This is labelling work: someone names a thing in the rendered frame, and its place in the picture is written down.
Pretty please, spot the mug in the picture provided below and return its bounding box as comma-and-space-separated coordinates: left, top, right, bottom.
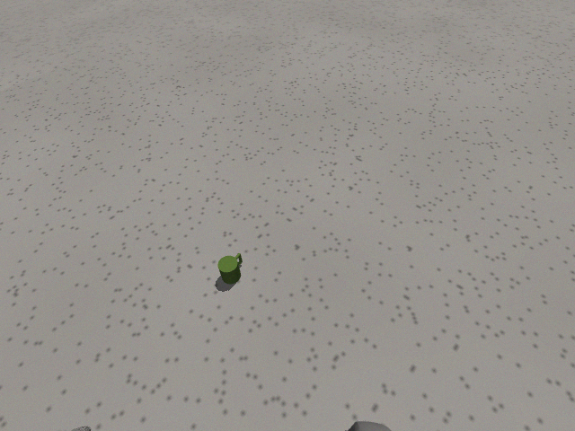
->
218, 253, 243, 284

